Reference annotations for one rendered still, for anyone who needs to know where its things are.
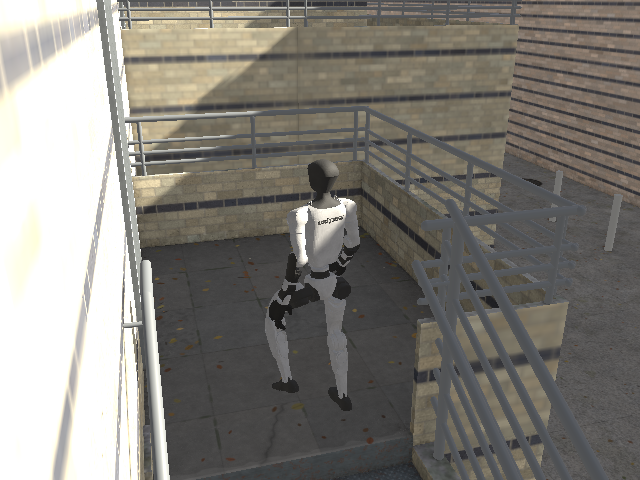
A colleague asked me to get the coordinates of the robot right foot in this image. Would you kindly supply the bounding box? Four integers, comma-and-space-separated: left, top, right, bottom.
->
328, 387, 352, 411

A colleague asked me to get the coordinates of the robot left upper arm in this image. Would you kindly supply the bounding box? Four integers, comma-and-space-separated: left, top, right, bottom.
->
286, 206, 309, 267

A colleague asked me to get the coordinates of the robot right upper arm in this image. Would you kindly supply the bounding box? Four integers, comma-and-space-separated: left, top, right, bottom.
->
338, 198, 360, 248

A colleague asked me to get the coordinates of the robot left forearm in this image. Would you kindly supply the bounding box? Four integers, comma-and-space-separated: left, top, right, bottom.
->
276, 253, 302, 305

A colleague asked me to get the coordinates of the right robot hand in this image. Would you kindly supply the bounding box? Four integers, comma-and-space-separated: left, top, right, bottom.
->
329, 261, 346, 276

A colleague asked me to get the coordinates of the robot right forearm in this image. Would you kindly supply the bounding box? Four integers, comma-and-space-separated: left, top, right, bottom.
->
337, 244, 360, 267

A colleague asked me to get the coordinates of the robot left foot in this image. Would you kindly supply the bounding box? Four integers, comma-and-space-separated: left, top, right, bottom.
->
272, 377, 299, 393

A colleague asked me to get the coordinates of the robot foot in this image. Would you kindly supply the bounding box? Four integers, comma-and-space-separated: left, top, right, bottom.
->
328, 387, 352, 411
272, 377, 299, 393

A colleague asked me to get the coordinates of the left robot hand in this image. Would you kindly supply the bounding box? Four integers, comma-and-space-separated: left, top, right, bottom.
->
269, 300, 293, 330

